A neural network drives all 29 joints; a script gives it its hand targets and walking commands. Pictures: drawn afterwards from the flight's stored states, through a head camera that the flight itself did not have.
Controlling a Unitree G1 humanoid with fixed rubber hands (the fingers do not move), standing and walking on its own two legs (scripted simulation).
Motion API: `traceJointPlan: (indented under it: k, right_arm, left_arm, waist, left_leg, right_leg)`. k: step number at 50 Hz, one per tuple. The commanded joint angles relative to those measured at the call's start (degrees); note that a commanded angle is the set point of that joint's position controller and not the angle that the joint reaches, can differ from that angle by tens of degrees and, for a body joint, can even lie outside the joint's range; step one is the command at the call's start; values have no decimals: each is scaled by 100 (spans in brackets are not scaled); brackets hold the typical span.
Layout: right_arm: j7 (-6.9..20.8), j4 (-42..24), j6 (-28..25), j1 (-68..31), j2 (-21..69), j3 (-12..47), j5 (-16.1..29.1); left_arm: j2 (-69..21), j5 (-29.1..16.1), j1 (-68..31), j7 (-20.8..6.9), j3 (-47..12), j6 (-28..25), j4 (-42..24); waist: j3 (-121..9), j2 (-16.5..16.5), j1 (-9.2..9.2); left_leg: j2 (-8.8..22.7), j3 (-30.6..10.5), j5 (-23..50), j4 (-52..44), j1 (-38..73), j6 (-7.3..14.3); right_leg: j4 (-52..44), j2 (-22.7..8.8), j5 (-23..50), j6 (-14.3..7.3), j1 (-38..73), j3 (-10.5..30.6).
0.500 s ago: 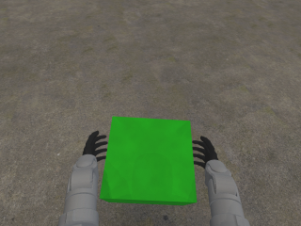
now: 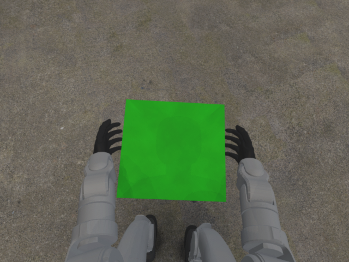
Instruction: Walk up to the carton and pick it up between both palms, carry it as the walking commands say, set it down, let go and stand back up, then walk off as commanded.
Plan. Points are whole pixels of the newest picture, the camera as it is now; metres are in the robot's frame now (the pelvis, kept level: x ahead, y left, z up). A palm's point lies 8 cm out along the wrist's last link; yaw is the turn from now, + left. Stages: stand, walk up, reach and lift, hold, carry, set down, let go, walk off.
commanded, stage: set down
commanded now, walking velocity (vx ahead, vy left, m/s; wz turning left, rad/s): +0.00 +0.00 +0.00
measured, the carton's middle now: (172, 152) +0.39 +0.02 -0.15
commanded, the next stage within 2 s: none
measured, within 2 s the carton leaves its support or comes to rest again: neither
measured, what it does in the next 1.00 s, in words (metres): lowers itself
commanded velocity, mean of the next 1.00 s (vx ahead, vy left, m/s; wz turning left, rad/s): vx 0.00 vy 0.00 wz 0.00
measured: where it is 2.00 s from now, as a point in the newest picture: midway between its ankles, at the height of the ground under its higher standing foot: (169, 252)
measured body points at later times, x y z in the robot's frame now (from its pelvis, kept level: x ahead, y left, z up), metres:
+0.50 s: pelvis -0.03 +0.01 -0.08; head +0.21 +0.03 +0.30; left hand +0.40 +0.19 -0.17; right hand +0.41 -0.14 -0.16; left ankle +0.08 +0.10 -0.69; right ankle +0.04 -0.10 -0.69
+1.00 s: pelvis -0.03 +0.00 -0.16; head +0.25 +0.01 +0.19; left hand +0.43 +0.19 -0.26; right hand +0.45 -0.15 -0.25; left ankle +0.08 +0.10 -0.69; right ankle +0.04 -0.10 -0.69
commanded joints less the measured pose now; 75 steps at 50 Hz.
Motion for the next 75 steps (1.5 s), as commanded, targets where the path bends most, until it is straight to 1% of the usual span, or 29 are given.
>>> traceJointPlan:
  k: [1,2,3,4,6,7,10,13,14,19,21,23,25,30,33,38,41,47,48,52,53,55,59,60,62,64,70,71,75]
  right_arm:
    - [1570,79,-352,-3740,4649,3170,1049]
    - [1605,236,-315,-3641,4631,3010,920]
    - [1622,159,-319,-3734,4691,3157,990]
    - [1642,184,-300,-3870,4577,3060,988]
    - [1653,67,-243,-4195,4725,3176,1091]
    - [1678,-2,-251,-4411,4727,3203,1084]
    - [1722,111,-181,-4615,4774,3204,1189]
    - [1784,-56,-151,-4797,4687,3298,1233]
    - [1808,138,-102,-4488,4776,3240,1155]
    - [1895,48,-35,-4829,4734,3270,1305]
    - [1933,296,-12,-4934,4726,3164,1246]
    - [1966,45,-70,-5169,4618,3191,1298]
    - [1955,224,-22,-5078,4702,3246,1355]
    - [1933,431,80,-5226,4550,3071,1267]
    - [1944,510,105,-5560,4478,3092,1404]
    - [1909,349,91,-5759,4443,3149,1503]
    - [1846,441,135,-6021,4582,3295,1556]
    - [1717,477,141,-6020,4358,3171,1508]
    - [1683,323,127,-6145,4487,3330,1531]
    - [1576,207,51,-6384,4258,3435,1623]
    - [1572,556,103,-6186,4287,3312,1492]
    - [1563,492,123,-6177,4361,3461,1607]
    - [1470,411,117,-6657,4159,3393,1684]
    - [1464,362,76,-6747,4010,3437,1717]
    - [1471,797,114,-6509,4003,3169,1525]
    - [1489,563,95,-6896,3886,3332,1712]
    - [1539,716,37,-7032,3769,3227,1733]
    - [1522,885,47,-6923,3775,3251,1731]
    - [1511,598,-41,-7237,3491,3288,1871]
  left_arm:
    - [-4887,-902,-3238,-1814,-3475,-193,944]
    - [-5036,-869,-3193,-1808,-3462,-153,1068]
    - [-4910,-826,-3206,-1854,-3422,-163,1062]
    - [-4968,-945,-3560,-1870,-3449,-149,932]
    - [-4958,-900,-3510,-1890,-3426,-87,1058]
    - [-4896,-1022,-3919,-1914,-3527,-135,954]
    - [-5115,-1040,-3991,-1913,-3398,-47,1160]
    - [-5145,-1125,-4325,-1928,-3581,11,982]
    - [-5223,-1210,-4348,-1929,-3736,35,865]
    - [-5415,-1229,-4369,-1849,-3739,127,901]
    - [-5146,-1185,-4675,-1790,-3593,89,726]
    - [-5362,-1324,-4772,-1758,-3827,119,657]
    - [-5224,-1282,-4732,-1727,-3804,131,704]
    - [-5109,-1372,-5200,-1674,-3863,201,640]
    - [-4927,-1261,-5162,-1671,-3546,231,897]
    - [-4885,-1403,-5565,-1643,-3697,221,646]
    - [-4724,-1367,-5448,-1627,-3484,194,797]
    - [-4607,-1415,-5704,-1663,-3466,183,875]
    - [-4588,-1452,-5711,-1645,-3551,167,702]
    - [-4393,-1587,-5826,-1620,-3612,107,801]
    - [-4394,-1602,-5989,-1626,-3592,101,757]
    - [-4390,-1589,-5893,-1569,-3628,65,638]
    - [-4207,-1689,-6296,-1531,-3582,109,803]
    - [-4314,-1699,-6252,-1532,-3626,115,892]
    - [-4254,-1729,-6413,-1493,-3653,114,872]
    - [-4155,-1686,-6438,-1486,-3613,129,892]
    - [-4090,-1792,-6834,-1406,-3639,84,796]
    - [-4090,-1735,-6639,-1387,-3649,82,935]
    - [-3923,-1944,-7133,-1341,-3875,44,703]
  waist:
    - [-4790,300,85]
    - [-4842,323,-72]
    - [-4983,281,148]
    - [-4968,447,13]
    - [-5239,384,202]
    - [-5440,70,76]
    - [-5592,379,230]
    - [-6096,405,123]
    - [-6378,236,-119]
    - [-6751,540,-44]
    - [-6478,324,99]
    - [-6966,351,-129]
    - [-7177,467,116]
    - [-7201,303,-172]
    - [-6850,225,144]
    - [-7547,293,117]
    - [-7506,-191,401]
    - [-7461,7,141]
    - [-7722,-107,332]
    - [-7789,-76,346]
    - [-7646,-196,143]
    - [-7806,-102,424]
    - [-7710,-266,249]
    - [-7654,-3,319]
    - [-7424,-115,79]
    - [-7399,-29,312]
    - [-7758,-14,148]
    - [-7558,1,321]
    - [-7730,165,72]
  left_leg:
    - [-735,-756,1343,315,1911,53]
    - [-731,-782,1252,413,1811,37]
    - [-751,-686,1389,521,1668,47]
    - [-777,-679,1304,565,1443,14]
    - [-766,-606,1122,722,1316,46]
    - [-762,-641,1018,865,959,50]
    - [-795,-611,936,1036,824,38]
    - [-770,-553,972,1291,704,-23]
    - [-780,-627,1327,1296,793,-53]
    - [-796,-652,1284,1626,811,-96]
    - [-726,-691,1129,1749,387,-67]
    - [-756,-783,1340,1952,529,-112]
    - [-790,-663,1402,2077,406,-156]
    - [-789,-697,1072,2380,28,-183]
    - [-776,-577,847,2495,-521,-144]
    - [-798,-544,1124,2902,-506,-128]
    - [-834,-468,1183,3085,-1008,-81]
    - [-847,-430,1102,3412,-1465,-60]
    - [-869,-442,1317,3497,-1476,-53]
    - [-866,-440,1442,3713,-1827,-71]
    - [-866,-443,1323,3734,-2004,-92]
    - [-866,-345,1300,3923,-1980,-98]
    - [-849,-368,881,4051,-2235,-50]
    - [-853,-284,911,4077,-2303,-99]
    - [-840,-386,841,4142,-2284,-120]
    - [-854,-323,857,4148,-2330,-105]
    - [-811,-370,1071,4475,-2070,-96]
    - [-811,-366,1068,4505,-2069,-116]
    - [-765,-477,1319,4685,-1956,-127]
  right_leg:
    - [-22,570,1114,-81,65,743]
    - [77,570,1020,-99,-5,729]
    - [84,561,1155,-21,-19,747]
    - [171,545,1070,-79,-140,762]
    - [297,569,830,-55,-298,774]
    - [478,605,904,-19,-367,724]
    - [672,592,734,-61,-558,750]
    - [927,641,743,-44,-951,669]
    - [1013,694,1203,-4,-1003,538]
    - [1390,751,904,-22,-1758,471]
    - [1622,724,716,11,-2294,454]
    - [1751,769,812,-16,-2452,359]
    - [1904,786,857,-13,-2511,414]
    - [2184,820,578,4,-3047,278]
    - [2375,778,377,39,-3209,316]
    - [2702,794,646,64,-3335,334]
    - [2833,809,698,133,-3265,352]
    - [3208,796,774,179,-3453,323]
    - [3241,795,936,190,-3375,349]
    - [3497,785,1154,215,-3425,391]
    - [3444,784,1112,185,-3490,299]
    - [3608,751,1010,197,-3520,392]
    - [3771,739,607,192,-3564,355]
    - [3837,715,642,162,-3611,426]
    - [3906,719,521,134,-3966,276]
    - [4002,728,516,140,-3984,304]
    - [4291,722,529,137,-4479,164]
    - [4321,699,473,151,-4611,211]
    - [4505,712,603,103,-4927,151]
